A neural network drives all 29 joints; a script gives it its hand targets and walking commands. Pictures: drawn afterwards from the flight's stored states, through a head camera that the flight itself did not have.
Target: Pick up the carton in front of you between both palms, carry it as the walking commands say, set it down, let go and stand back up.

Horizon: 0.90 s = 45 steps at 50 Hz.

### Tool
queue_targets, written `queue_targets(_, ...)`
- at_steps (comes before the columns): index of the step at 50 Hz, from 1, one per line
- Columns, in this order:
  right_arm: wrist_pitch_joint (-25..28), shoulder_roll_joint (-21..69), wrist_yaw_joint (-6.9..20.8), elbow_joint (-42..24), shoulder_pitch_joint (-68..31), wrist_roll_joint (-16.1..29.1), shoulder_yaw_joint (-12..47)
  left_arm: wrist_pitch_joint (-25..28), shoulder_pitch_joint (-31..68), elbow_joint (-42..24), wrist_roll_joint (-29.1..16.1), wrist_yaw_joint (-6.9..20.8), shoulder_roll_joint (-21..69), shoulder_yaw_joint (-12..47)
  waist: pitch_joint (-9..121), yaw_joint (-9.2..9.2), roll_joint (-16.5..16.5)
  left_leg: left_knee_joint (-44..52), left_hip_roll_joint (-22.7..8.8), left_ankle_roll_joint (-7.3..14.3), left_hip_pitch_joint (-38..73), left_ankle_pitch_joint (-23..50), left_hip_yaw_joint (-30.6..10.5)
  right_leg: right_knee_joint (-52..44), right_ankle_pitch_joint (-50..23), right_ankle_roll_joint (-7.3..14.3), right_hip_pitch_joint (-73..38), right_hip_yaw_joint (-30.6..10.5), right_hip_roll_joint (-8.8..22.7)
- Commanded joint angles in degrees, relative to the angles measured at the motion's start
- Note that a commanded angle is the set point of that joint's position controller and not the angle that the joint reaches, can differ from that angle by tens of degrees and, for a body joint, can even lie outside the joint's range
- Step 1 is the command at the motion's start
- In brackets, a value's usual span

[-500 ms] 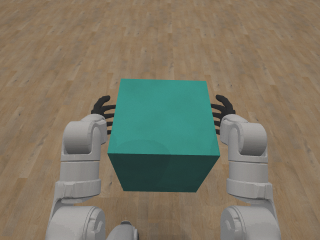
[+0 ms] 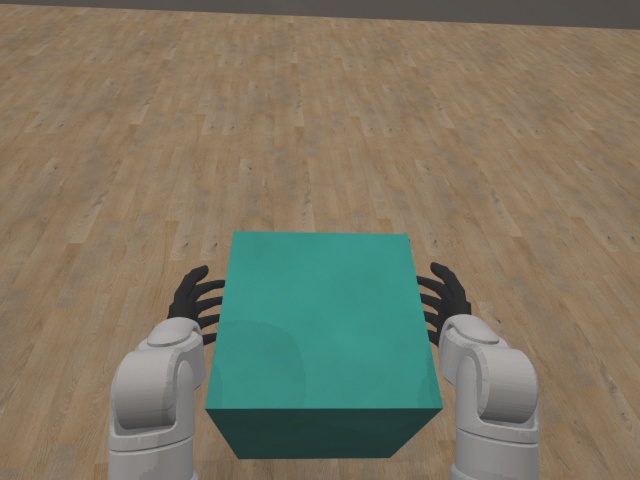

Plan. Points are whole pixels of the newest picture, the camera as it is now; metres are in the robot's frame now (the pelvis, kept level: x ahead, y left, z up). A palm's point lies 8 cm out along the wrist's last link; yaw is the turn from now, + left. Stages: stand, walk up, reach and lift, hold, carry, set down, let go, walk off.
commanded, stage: carry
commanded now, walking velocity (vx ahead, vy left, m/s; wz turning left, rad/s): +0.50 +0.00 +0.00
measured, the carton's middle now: (317, 353) +0.28 +0.00 +0.01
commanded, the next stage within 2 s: none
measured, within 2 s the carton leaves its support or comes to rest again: neither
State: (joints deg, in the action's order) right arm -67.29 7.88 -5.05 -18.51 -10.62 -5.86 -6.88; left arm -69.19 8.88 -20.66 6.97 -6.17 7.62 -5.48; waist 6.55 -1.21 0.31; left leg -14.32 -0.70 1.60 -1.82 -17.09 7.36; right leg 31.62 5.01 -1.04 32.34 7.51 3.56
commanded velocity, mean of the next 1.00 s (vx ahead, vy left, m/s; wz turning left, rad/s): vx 0.46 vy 0.00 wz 0.00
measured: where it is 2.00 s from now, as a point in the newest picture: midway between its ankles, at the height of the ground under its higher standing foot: (297, 326)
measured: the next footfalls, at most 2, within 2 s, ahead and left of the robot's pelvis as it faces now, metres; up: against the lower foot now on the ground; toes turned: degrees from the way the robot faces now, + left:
right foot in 0.08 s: +0.22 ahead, -0.11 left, +0.00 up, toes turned -9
left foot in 0.58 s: +0.52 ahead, +0.12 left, +0.00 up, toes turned +12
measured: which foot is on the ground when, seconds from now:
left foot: down 0.00-0.10, up 0.12-0.56, down 0.58-1.00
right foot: up 0.00-0.06, down 0.08-0.60, up 0.62-1.00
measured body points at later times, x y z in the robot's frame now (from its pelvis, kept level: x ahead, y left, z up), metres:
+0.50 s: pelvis +0.30 -0.01 +0.00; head +0.27 -0.02 +0.45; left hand +0.56 +0.16 +0.09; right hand +0.58 -0.15 +0.09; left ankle +0.44 +0.13 -0.72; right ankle +0.18 -0.11 -0.74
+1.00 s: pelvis +0.62 +0.01 -0.01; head +0.60 +0.02 +0.44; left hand +0.89 +0.17 +0.08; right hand +0.90 -0.13 +0.09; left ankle +0.48 +0.12 -0.74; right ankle +0.76 -0.10 -0.72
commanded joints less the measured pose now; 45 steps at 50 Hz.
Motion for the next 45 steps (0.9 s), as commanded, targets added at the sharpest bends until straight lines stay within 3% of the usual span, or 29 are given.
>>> queue_targets(1,-2.46,50.3,15.86,-0.7,-21.8,22.77,40.24,-0.35,27.0,-1.84,-22.71,14.37,50.7,40.43,9.04,-0.5,-9.81,-2.29,-11.79,3.86,7.57,35.72,-3.49,-5.72,-2.47,1.0,-5.31,4.05,-2.1)
queue_targets(3,-3.05,49.32,15.74,0.26,-21.77,22.53,40.17,-1.04,26.14,0.12,-22.8,14.97,49.57,39.46,11.23,1.05,-7.34,-13.22,-9.87,1.52,1.22,37.24,0.78,-9.18,0.29,2.05,-20.31,7.04,-4.08)
queue_targets(4,-3.3,48.26,15.66,0.8,-21.85,22.29,40.02,-1.29,25.59,1.38,-22.6,15.23,49.21,38.76,14.45,1.99,-4.93,-21.83,-8.59,-0.44,-6.46,28.29,2.19,-8.06,3.81,3.07,-31.38,2.01,0.43)
queue_targets(5,-3.8,48.6,15.58,0.11,-23.97,22.65,40.7,-1.25,25.26,3.11,-21.81,15.46,48.59,37.66,18.91,2.71,6.89,-38.32,-4.11,-2.68,-21.37,12.92,2.24,-11.18,10.88,9.63,-43.37,-21.8,15.11)
queue_targets(6,-4.06,48.99,15.67,-0.21,-25.54,22.72,41.18,-0.84,24.29,5.53,-21.59,15.6,49.56,37.32,17.93,2.94,17.51,-49.21,2.07,-3.07,-35.99,-9.55,-0.61,-18.27,8.73,15.03,-48.89,-38.12,21.27)
queue_targets(7,-3.72,50.31,15.84,0.39,-26.81,23.07,41.9,-0.54,25.21,4.55,-22.59,15.84,51.22,37.85,15.75,2.6,13.0,-55.42,-1.65,-1.37,-39.54,-11.51,-5.81,-18.21,4.78,14.97,-46.09,-35.28,21.17)
queue_targets(8,-3.13,51.88,16.07,0.65,-27.46,23.54,41.84,-0.08,26.94,3.69,-23.44,16.03,53.17,38.7,14.9,2.6,8.17,-56.52,-3.86,-0.53,-39.26,-9.82,-7.08,-17.6,2.5,13.89,-41.79,-30.09,19.68)
queue_targets(9,-2.46,53.31,16.16,0.88,-27.68,23.71,42.01,0.4,28.55,2.58,-23.97,16.22,54.65,39.41,13.63,2.18,3.56,-53.71,-5.91,-0.35,-37.63,-6.09,-7.83,-18.74,4.09,11.92,-36.41,-24.84,18.17)
queue_targets(10,-1.88,54.29,16.1,1.16,-27.75,23.61,42.2,0.81,30.18,1.58,-24.53,16.37,55.35,40.03,12.71,1.79,1.75,-49.35,-7.24,-0.71,-35.3,-2.78,-8.27,-20.92,8.32,9.93,-31.61,-20.45,16.57)
queue_targets(12,-1.09,55.55,15.65,1.17,-26.9,23.27,42.42,1.4,31.39,0.27,-25.8,16.61,55.38,40.88,12.25,1.55,4.75,-43.1,-6.82,-1.67,-32.25,1.69,-5.52,-23.9,13.07,8.43,-27.67,-13.89,14.31)
queue_targets(15,-0.64,54.79,14.66,0.66,-24.74,22.08,42.24,1.5,29.95,-0.65,-26.26,16.85,53.63,41.04,10.6,1.7,6.28,-33.56,-6.59,-3.43,-33.52,6.34,-2.95,-26.34,12.58,8.98,-28.05,-9.76,13.35)
queue_targets(19,-1.37,52.59,13.91,-0.56,-22.94,21.54,41.81,0.57,27.89,-2.1,-25.86,16.66,50.91,40.43,7.89,2.12,6.24,-22.7,-5.42,-3.95,-33.84,13.02,-0.14,-24.96,3.2,8.12,-31.37,-4.94,11.5)
queue_targets(25,-3.46,49.74,14.1,-1.12,-22.95,21.98,41.44,-1.27,25.96,-0.58,-23.84,16.08,48.47,39.06,3.82,2.63,8.25,-14.08,-3.69,-1.79,-31.05,15.31,3.19,-20.48,-9.34,6.47,-36.63,-1.51,10.84)
queue_targets(27,-3.77,49.77,14.35,-0.63,-23.24,22.01,41.05,-1.54,26.45,-0.28,-23.75,16.03,48.65,39.2,5.43,2.07,8.45,-10.95,-1.47,-0.67,-22.58,12.81,6.02,-13.0,-17.36,5.07,-35.92,1.05,9.99)
queue_targets(28,-3.76,49.84,14.46,0.56,-22.08,21.88,40.58,-1.64,26.72,-0.32,-23.73,16.0,48.84,39.41,8.74,0.94,6.28,-9.53,0.96,-0.21,-11.87,10.06,8.48,-3.71,-21.37,3.71,-32.55,4.28,7.7)
queue_targets(29,-3.65,49.54,14.57,1.53,-21.36,21.51,40.02,-1.7,26.39,-0.17,-23.73,15.99,48.34,39.45,13.42,-0.14,2.41,-9.92,-3.38,0.51,0.87,7.23,2.72,7.59,-14.03,1.94,-24.86,5.12,5.9)
queue_targets(30,-3.06,49.04,14.74,2.93,-20.72,20.53,39.22,-2.08,28.44,-1.52,-24.53,15.93,49.3,40.51,19.97,-0.72,-11.75,-5.43,-18.79,8.0,15.61,-0.15,-23.53,25.96,-1.87,-1.13,-7.88,3.95,0.36)
queue_targets(31,-2.48,51.1,14.94,3.35,-20.46,21.05,39.53,-1.91,29.18,-1.28,-24.6,16.24,49.54,41.0,19.29,-0.61,-20.02,1.67,-23.14,11.56,19.84,6.97,-37.14,36.03,21.7,-1.79,5.34,-0.08,-5.18)
queue_targets(32,-2.12,52.8,15.19,1.57,-21.82,22.65,40.03,-1.19,30.18,-1.03,-24.97,16.36,51.71,41.43,18.0,-0.15,-14.57,-0.66,-22.82,11.51,18.67,13.87,-31.27,42.33,22.21,0.23,8.91,-5.56,-1.26)
queue_targets(34,-0.89,56.72,15.57,-0.2,-24.04,23.65,41.26,0.32,30.32,-1.7,-25.32,16.43,54.46,41.62,17.07,0.02,-3.91,-1.31,-20.41,8.14,10.54,18.78,-21.86,39.34,16.72,1.73,7.2,-7.92,3.35)
queue_targets(35,-0.32,57.57,15.73,-0.99,-24.82,24.0,41.88,1.0,29.99,-2.16,-24.93,16.29,55.03,41.88,16.62,0.48,-3.21,0.38,-19.34,6.17,6.54,15.9,-18.0,35.03,13.64,1.54,4.74,-7.91,4.52)
queue_targets(36,0.1,57.74,15.79,-1.38,-25.03,24.28,42.12,1.48,29.71,-1.96,-24.74,16.1,56.24,42.19,16.7,0.62,-4.79,1.76,-18.3,5.29,4.33,13.28,-14.89,31.9,11.77,1.13,2.76,-6.7,4.31)
queue_targets(39,0.61,56.88,16.26,-2.44,-22.66,24.96,42.65,2.65,26.31,-2.36,-23.41,15.29,56.57,42.47,14.49,0.7,-7.94,5.65,-16.82,5.56,2.78,9.24,-9.55,22.08,8.65,-0.23,2.5,-3.71,3.67)
queue_targets(42,0.5,54.67,16.42,-3.54,-21.14,24.98,42.78,2.7,24.67,-3.28,-22.79,14.68,55.2,42.49,11.11,0.55,-7.96,6.29,-14.78,5.55,3.97,12.98,-5.06,10.31,3.78,-1.09,3.12,-1.08,3.0)
queue_targets(45,-0.37,51.77,15.92,-4.77,-20.58,24.23,42.09,1.68,24.71,-5.04,-23.22,14.52,52.56,42.27,8.33,0.21,-8.35,5.32,-13.69,5.27,5.02,18.19,-1.99,2.83,-0.38,-0.49,1.68,1.75,1.75)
